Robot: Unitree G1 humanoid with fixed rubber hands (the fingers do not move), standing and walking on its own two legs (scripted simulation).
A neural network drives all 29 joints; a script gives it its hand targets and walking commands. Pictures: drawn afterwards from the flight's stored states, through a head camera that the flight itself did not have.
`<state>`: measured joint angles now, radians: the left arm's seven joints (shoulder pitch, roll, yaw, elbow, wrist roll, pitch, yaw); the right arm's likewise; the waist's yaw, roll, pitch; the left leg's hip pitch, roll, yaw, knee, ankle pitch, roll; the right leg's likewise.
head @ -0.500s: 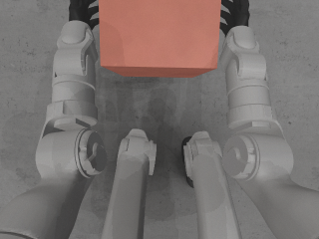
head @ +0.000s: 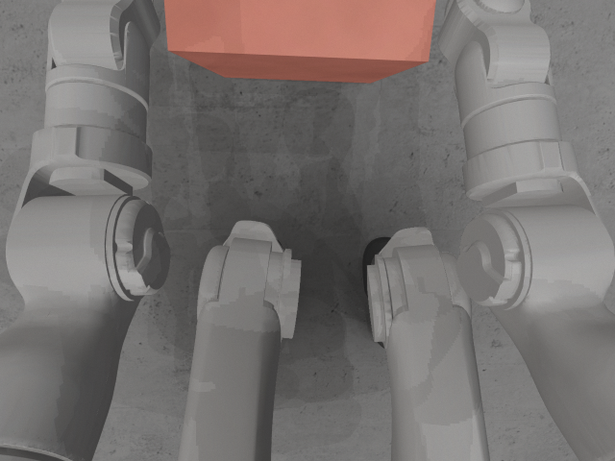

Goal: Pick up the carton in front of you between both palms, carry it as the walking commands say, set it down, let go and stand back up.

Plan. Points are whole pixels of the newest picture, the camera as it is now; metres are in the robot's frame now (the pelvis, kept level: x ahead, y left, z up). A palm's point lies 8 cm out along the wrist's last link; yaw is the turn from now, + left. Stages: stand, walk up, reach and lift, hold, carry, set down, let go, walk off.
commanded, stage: set down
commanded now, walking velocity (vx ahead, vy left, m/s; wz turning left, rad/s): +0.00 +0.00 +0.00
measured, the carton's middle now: out of the picture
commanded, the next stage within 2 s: none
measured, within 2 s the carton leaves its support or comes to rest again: rests again in 0.24 s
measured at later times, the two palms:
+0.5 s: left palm out of the picture +0.53 +0.21 -0.18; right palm out of the picture +0.55 -0.10 -0.18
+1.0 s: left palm out of the picture +0.53 +0.21 -0.20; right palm out of the picture +0.55 -0.10 -0.20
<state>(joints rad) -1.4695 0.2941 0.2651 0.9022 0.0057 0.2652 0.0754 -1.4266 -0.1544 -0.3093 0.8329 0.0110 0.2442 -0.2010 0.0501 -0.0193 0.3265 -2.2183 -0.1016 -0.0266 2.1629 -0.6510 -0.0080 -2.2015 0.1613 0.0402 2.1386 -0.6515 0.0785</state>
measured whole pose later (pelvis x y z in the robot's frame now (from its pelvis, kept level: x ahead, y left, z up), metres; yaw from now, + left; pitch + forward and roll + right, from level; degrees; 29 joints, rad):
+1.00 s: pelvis -0.01 -0.01 -0.03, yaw +1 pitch +31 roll -1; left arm -1.54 0.34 0.38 1.03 0.10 0.19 -0.11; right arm -1.53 -0.20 -0.39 1.00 -0.07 0.16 -0.04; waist 0.05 -0.03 0.52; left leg -2.16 -0.06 -0.01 2.28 -0.66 0.00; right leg -2.15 0.13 0.01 2.26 -0.66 0.05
